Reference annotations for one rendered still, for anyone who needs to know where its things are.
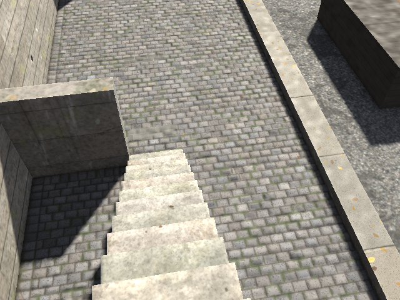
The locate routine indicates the stairs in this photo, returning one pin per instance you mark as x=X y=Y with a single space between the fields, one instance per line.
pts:
x=164 y=245

